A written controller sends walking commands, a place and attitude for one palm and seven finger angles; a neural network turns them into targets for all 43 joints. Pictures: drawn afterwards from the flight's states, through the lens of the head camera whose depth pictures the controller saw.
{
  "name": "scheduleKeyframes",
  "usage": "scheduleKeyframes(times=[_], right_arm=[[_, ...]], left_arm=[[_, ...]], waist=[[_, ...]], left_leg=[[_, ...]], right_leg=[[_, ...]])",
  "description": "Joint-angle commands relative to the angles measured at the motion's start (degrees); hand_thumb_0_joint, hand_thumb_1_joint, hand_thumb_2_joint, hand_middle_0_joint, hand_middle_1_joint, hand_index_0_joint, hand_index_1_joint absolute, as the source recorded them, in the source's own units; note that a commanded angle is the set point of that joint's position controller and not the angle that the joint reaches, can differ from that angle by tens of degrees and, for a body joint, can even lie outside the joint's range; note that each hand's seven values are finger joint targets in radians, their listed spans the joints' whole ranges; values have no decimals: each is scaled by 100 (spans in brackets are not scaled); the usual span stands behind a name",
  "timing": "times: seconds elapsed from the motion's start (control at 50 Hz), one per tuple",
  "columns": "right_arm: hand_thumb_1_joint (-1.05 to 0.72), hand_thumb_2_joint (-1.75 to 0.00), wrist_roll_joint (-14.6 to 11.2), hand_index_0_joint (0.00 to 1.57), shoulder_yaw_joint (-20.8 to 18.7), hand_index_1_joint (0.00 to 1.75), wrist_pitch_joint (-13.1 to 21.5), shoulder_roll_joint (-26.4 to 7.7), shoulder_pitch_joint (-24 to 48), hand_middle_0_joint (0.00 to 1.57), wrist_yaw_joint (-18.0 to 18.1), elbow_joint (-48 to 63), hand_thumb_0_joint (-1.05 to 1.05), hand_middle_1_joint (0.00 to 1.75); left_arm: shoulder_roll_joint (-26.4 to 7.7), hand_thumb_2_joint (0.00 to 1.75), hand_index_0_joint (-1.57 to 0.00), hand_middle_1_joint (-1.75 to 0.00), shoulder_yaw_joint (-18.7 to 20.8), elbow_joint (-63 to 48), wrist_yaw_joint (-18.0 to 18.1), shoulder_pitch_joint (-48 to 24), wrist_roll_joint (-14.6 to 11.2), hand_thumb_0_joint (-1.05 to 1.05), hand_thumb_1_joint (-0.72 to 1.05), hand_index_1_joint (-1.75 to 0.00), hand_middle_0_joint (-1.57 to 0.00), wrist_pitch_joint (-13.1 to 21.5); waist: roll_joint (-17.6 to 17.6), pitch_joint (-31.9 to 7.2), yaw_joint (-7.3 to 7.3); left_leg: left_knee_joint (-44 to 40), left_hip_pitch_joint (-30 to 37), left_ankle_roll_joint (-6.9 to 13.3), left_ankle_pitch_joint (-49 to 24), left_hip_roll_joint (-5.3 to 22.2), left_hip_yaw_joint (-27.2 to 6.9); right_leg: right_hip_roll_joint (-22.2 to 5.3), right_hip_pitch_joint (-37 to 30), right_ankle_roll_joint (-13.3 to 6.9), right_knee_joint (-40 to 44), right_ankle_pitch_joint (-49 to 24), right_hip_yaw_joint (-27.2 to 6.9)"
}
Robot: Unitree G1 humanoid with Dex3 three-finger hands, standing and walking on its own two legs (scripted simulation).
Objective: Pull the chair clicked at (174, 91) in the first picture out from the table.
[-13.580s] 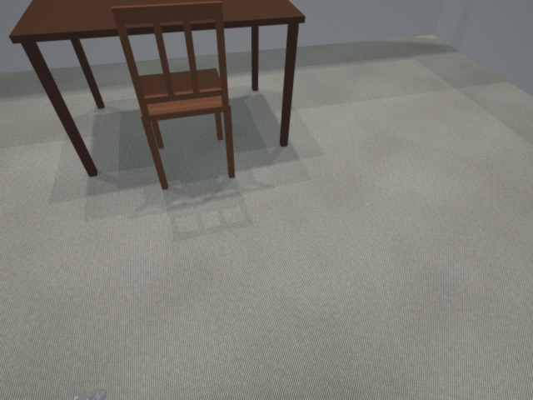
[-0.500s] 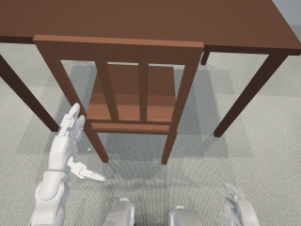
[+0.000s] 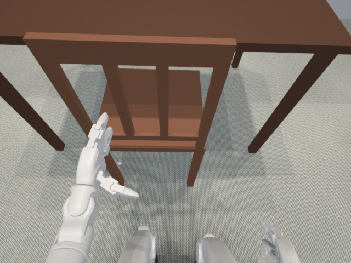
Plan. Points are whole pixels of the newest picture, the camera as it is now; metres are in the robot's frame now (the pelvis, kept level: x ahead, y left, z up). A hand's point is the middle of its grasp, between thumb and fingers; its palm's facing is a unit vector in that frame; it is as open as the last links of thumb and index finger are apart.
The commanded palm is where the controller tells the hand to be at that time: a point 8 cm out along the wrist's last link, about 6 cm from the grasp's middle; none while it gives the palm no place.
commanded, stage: aim the fingers beside a spindle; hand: left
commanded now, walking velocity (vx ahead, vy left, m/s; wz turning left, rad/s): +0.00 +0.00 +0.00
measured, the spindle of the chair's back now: (122, 105) +0.49 +0.15 +0.02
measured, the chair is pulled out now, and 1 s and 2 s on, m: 0.00 0.00 0.00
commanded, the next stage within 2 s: none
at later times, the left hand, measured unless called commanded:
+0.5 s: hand (119, 163) +0.32 +0.13 +0.03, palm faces -0.01 -1.00 -0.06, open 16.9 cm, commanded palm +0.30 +0.19 +0.02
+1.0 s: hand (119, 164) +0.33 +0.14 +0.01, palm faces -0.02 -1.00 -0.04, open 16.9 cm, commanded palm +0.30 +0.18 +0.02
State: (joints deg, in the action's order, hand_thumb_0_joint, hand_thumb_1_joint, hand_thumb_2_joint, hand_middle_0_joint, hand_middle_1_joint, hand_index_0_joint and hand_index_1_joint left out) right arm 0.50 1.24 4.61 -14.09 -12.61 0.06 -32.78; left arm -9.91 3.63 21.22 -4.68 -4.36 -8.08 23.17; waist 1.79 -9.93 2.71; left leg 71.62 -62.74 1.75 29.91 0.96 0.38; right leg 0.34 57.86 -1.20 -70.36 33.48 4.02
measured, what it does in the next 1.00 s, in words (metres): stands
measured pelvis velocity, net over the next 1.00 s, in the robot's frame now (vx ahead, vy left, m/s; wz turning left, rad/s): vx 0.00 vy -0.01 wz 0.01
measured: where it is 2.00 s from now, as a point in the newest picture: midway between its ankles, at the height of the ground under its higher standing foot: outside the picture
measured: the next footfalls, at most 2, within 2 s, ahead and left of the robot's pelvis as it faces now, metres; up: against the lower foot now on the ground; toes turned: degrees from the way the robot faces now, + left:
none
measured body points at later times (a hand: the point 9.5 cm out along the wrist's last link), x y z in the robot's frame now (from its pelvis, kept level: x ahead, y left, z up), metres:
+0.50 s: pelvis +0.00 -0.01 +0.00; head +0.10 +0.00 +0.44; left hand +0.32 +0.19 +0.04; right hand +0.16 -0.25 -0.10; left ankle +0.04 +0.10 -0.63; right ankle +0.00 -0.11 -0.63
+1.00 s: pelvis +0.00 -0.01 +0.00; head +0.10 -0.01 +0.44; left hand +0.32 +0.19 +0.02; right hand +0.15 -0.25 -0.11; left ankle +0.04 +0.10 -0.63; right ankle +0.00 -0.11 -0.63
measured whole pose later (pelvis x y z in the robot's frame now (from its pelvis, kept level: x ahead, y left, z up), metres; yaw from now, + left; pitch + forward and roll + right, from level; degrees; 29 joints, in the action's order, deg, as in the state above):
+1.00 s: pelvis +0.00 -0.01 +0.00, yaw +0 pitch +21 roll -2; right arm -0.3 1.1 3.4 -14.5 -12.2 -0.2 -32.5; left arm -11.0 4.1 23.3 -5.4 -4.8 -9.2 22.9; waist 2.2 -10.0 2.5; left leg 71.3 -62.5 1.0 29.8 1.0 -0.2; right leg 0.5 57.7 -2.0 -70.4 33.7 4.5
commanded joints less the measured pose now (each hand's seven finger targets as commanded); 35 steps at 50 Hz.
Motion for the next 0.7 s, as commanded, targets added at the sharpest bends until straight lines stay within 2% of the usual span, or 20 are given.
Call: scheduleKeyframes(times=[0.0,0.04,0.08,0.1,0.16,0.2,0.22,0.24,0.26,0.3,0.34,0.4,0.48,0.52,0.54,0.56,0.58,0.6,0.64,0.68], right_arm=[[-90,-90,-21,20,-372,30,215,-796,43,20,94,833,0,30],[-90,-90,-7,20,-375,30,221,-738,47,20,69,880,0,30],[-90,-90,2,20,-365,30,220,-727,35,20,76,818,0,30],[-90,-90,1,20,-359,30,209,-745,17,20,85,785,0,30],[-90,-90,-46,20,-341,30,184,-761,50,20,82,712,0,30],[-90,-90,-84,20,-334,30,151,-806,66,20,93,702,0,30],[-90,-90,-102,20,-339,30,151,-814,90,20,100,704,0,30],[-90,-90,-113,20,-348,30,147,-822,81,20,102,724,0,30],[-90,-90,-115,20,-350,30,152,-824,87,20,112,760,0,30],[-90,-90,-95,20,-366,30,174,-816,99,20,142,808,0,30],[-90,-90,-35,20,-368,30,210,-754,81,20,125,879,0,30],[-90,-90,10,20,-352,30,210,-721,52,20,102,839,0,30],[-90,-90,-24,20,-314,30,145,-719,102,20,70,705,0,30],[-90,-90,-68,20,-306,30,112,-771,95,20,62,685,0,30],[-90,-90,-94,20,-319,30,104,-813,92,20,68,694,0,30],[-90,-90,-108,20,-316,30,100,-820,106,20,65,754,0,30],[-90,-90,-137,20,-330,30,99,-838,104,20,82,784,0,30],[-90,-90,-137,20,-332,30,121,-832,118,20,93,818,0,30],[-90,-90,-104,20,-358,30,157,-812,102,20,115,881,0,30],[-90,-90,-39,20,-379,30,210,-773,56,20,148,868,0,30]], left_arm=[[-893,30,-6,-8,510,-1747,107,-1010,-42,0,-50,-8,-6,576],[-764,30,-6,-8,372,-2150,196,-796,-32,0,-50,-8,-6,683],[-752,30,-6,-8,350,-2196,251,-858,-43,0,-50,-8,-6,714],[-797,30,-6,-8,401,-1998,254,-749,-33,0,-50,-8,-6,672],[-340,30,-6,-8,-6,-1289,102,-625,-15,0,-50,-8,-6,500],[-270,30,-6,-8,-32,-727,-17,-509,-22,0,-50,-8,-6,341],[-204,30,-6,-8,-121,-682,-78,-704,-38,0,-50,-8,-6,312],[-229,30,-6,-8,-96,-637,-127,-695,-44,0,-50,-8,-6,283],[-237,30,-6,-8,-126,-816,-156,-902,-63,0,-50,-8,-6,311],[-595,30,-6,-8,152,-1229,-103,-1066,-55,0,-50,-8,-6,411],[-801,30,-6,-8,341,-1973,44,-1026,-58,0,-50,-8,-6,609],[-1096,30,-6,-8,625,-2331,316,-892,-9,0,-50,-8,-6,771],[-540,30,-6,-8,231,-1195,309,-788,73,0,-50,-8,-6,559],[-243,30,-6,-8,-15,-489,133,-718,64,0,-50,-8,-6,353],[-273,30,-6,-8,-25,-427,31,-777,39,0,-50,-8,-6,303],[-164,30,-6,-8,-137,-374,-79,-706,-4,0,-50,-8,-6,235],[-253,30,-6,-8,-68,-378,-147,-758,-40,0,-50,-8,-6,206],[-245,30,-6,-8,-108,-559,-203,-878,-63,0,-50,-8,-6,233],[-490,30,-6,-8,35,-1235,-179,-1110,-107,0,-50,-8,-6,383],[-963,30,-6,-8,460,-2043,33,-1352,-102,0,-50,-8,-6,642]], waist=[[278,-2211,-118],[430,-2501,-134],[295,-2441,-56],[117,-2303,-13],[-193,-1633,152],[-492,-1303,185],[-464,-1292,223],[-433,-1306,176],[-344,-1442,162],[30,-1758,41],[461,-2416,-136],[430,-2586,-154],[-124,-1590,120],[-485,-1205,228],[-486,-1211,210],[-419,-1257,159],[-498,-1295,144],[-259,-1417,115],[-16,-1977,17],[317,-2617,-102]], left_leg=[[-831,2051,-57,-1881,-9,-379],[-858,2445,-72,-2232,5,-404],[-834,2423,-63,-2216,26,-421],[-815,2243,-40,-2123,24,-410],[-855,1802,-27,-1550,20,-408],[-854,1421,-2,-1125,-1,-362],[-814,1351,10,-1016,-16,-337],[-831,1340,3,-943,-23,-337],[-829,1407,4,-1002,-30,-344],[-792,1652,-11,-1264,-27,-331],[-808,2223,-37,-1871,-37,-353],[-789,2409,-60,-2278,3,-399],[-795,1703,-26,-1481,2,-363],[-792,1294,5,-1001,-26,-309],[-785,1207,4,-906,-35,-297],[-811,1173,6,-838,-60,-287],[-816,1169,9,-811,-63,-276],[-823,1307,10,-934,-57,-284],[-796,1640,12,-1281,-61,-287],[-743,2108,-7,-1900,-44,-301]], right_leg=[[-17,-788,-111,889,-1853,-222],[-25,-863,-102,896,-2058,-215],[-13,-850,-81,918,-2073,-207],[7,-873,-74,945,-2047,-220],[2,-627,-49,1048,-1657,-169],[5,-554,-45,1154,-1329,-192],[-10,-494,-34,1170,-1258,-225],[-19,-495,-44,1184,-1160,-228],[-29,-542,-56,1152,-1208,-230],[-25,-627,-89,1057,-1398,-260],[-41,-854,-115,951,-1831,-264],[-2,-941,-108,879,-2116,-245],[20,-601,-55,1025,-1604,-202],[16,-500,-33,1171,-1246,-225],[0,-509,-40,1197,-1164,-261],[-14,-576,-52,1235,-1077,-287],[-25,-626,-54,1268,-1050,-306],[-21,-633,-75,1220,-1157,-300],[-41,-852,-84,1132,-1475,-331],[-38,-1066,-89,973,-2013,-343]])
